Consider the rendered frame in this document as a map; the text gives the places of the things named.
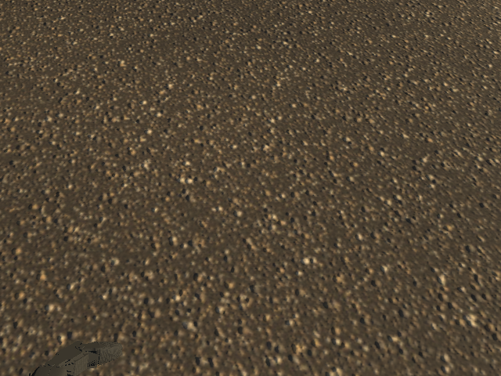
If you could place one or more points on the robot left hand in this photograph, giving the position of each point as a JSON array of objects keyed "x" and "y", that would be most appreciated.
[{"x": 78, "y": 357}]

